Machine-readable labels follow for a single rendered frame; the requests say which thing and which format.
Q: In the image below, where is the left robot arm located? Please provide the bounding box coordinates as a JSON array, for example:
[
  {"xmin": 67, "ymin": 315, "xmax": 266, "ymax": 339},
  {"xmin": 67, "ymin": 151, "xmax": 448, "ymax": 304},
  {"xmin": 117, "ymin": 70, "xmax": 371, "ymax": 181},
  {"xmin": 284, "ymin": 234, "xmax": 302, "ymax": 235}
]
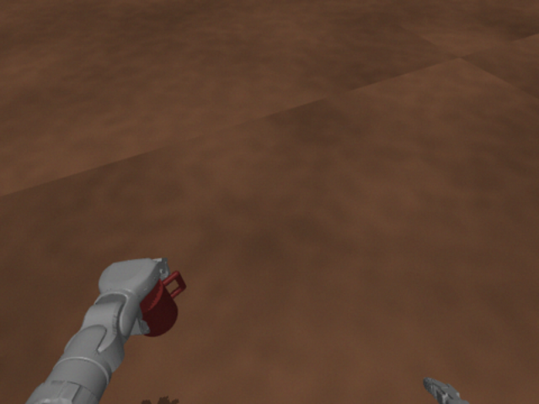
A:
[{"xmin": 25, "ymin": 289, "xmax": 140, "ymax": 404}]

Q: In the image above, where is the left robot hand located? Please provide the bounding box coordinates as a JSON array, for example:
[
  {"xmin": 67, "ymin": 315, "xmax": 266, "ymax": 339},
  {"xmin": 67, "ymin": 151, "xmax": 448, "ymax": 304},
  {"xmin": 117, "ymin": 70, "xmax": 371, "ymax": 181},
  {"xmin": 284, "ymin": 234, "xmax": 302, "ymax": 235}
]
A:
[{"xmin": 99, "ymin": 258, "xmax": 171, "ymax": 336}]

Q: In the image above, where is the mug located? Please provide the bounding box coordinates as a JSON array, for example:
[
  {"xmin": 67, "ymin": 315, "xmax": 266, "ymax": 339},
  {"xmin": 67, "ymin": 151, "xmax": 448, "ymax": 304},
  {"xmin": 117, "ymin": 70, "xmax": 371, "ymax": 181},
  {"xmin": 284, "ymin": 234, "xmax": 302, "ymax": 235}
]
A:
[{"xmin": 140, "ymin": 271, "xmax": 186, "ymax": 337}]

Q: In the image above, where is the right robot hand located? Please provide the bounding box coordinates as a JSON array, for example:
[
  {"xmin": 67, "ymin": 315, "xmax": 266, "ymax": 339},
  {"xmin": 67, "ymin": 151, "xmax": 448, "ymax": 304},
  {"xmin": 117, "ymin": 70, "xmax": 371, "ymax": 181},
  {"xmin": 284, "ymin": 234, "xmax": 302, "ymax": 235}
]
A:
[{"xmin": 423, "ymin": 377, "xmax": 470, "ymax": 404}]

